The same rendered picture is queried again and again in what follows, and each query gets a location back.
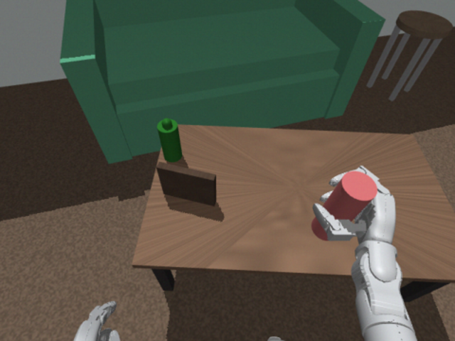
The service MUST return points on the stool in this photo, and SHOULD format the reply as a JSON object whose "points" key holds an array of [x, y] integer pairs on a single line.
{"points": [[421, 24]]}

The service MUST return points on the sofa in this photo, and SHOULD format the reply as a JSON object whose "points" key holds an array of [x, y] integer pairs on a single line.
{"points": [[240, 63]]}

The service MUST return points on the right robot hand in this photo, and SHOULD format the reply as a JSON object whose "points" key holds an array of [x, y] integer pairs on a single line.
{"points": [[376, 221]]}

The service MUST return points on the left robot hand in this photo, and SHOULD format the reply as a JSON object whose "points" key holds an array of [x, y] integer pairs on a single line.
{"points": [[90, 330]]}

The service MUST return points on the coffee table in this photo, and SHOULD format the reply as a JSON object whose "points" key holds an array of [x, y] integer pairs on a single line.
{"points": [[267, 181]]}

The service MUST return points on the right robot arm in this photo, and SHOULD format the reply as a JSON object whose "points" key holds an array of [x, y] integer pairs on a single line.
{"points": [[380, 307]]}

